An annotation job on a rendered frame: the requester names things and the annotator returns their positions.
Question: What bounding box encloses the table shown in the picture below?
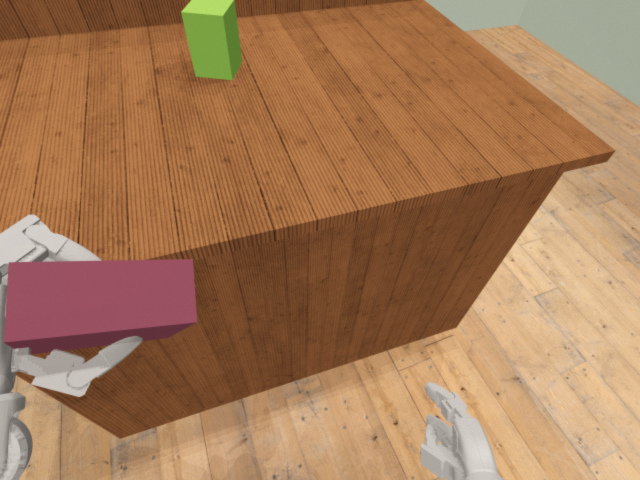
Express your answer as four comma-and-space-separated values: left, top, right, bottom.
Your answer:
0, 0, 616, 439

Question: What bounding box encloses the right robot hand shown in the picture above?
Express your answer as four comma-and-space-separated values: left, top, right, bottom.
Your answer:
421, 382, 498, 480

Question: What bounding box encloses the robot left forearm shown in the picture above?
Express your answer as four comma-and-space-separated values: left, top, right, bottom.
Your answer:
0, 392, 33, 480

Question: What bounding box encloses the left robot hand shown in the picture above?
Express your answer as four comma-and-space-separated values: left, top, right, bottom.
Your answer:
0, 215, 143, 397

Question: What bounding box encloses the sponge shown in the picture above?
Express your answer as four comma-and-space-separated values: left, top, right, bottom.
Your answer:
4, 259, 197, 355

